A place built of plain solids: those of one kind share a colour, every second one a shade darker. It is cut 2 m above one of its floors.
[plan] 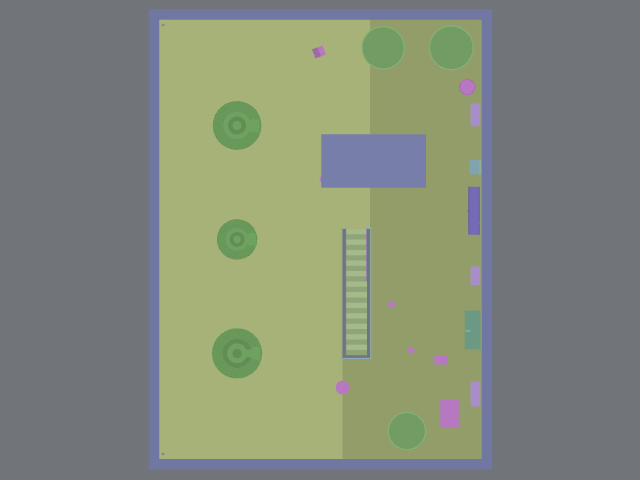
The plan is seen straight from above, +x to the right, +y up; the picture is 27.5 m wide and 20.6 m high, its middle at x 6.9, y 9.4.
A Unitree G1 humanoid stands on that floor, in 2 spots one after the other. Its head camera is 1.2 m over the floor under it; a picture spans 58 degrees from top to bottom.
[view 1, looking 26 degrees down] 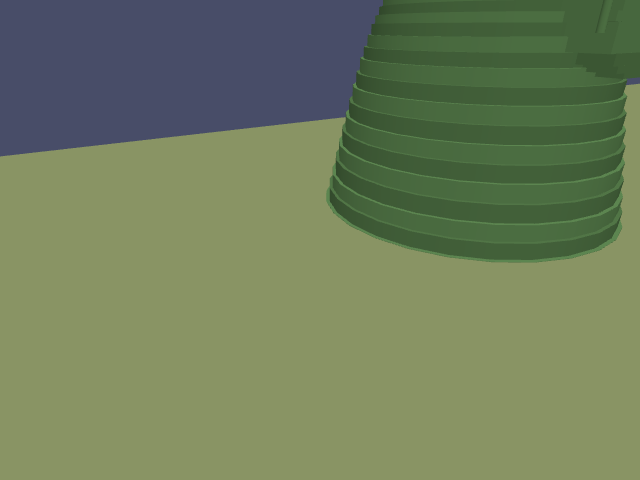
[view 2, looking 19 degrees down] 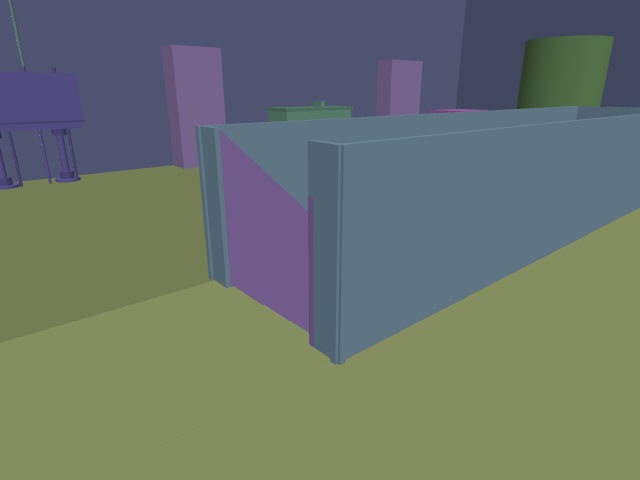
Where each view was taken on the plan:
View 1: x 5.54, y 1.90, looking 149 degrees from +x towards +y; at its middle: upper_floor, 2.74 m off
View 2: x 6.55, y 11.09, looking -40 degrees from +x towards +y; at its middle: well_rail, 1.92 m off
